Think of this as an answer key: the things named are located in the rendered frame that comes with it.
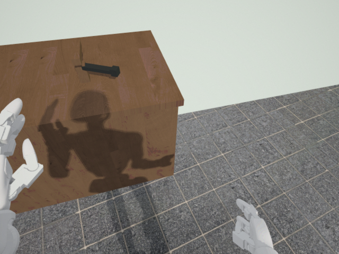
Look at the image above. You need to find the counter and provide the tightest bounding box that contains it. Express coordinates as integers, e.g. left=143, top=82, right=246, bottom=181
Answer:
left=0, top=30, right=184, bottom=214

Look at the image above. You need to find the left robot hand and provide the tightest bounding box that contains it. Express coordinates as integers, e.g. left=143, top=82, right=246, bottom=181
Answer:
left=0, top=98, right=43, bottom=211

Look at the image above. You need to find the right robot hand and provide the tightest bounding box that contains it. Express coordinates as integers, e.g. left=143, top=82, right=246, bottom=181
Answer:
left=233, top=198, right=273, bottom=254

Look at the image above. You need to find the tap lever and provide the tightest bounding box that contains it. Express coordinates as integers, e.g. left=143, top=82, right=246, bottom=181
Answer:
left=82, top=63, right=120, bottom=77

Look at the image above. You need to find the robot left forearm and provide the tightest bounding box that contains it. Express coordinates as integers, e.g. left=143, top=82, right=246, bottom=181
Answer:
left=0, top=210, right=20, bottom=254

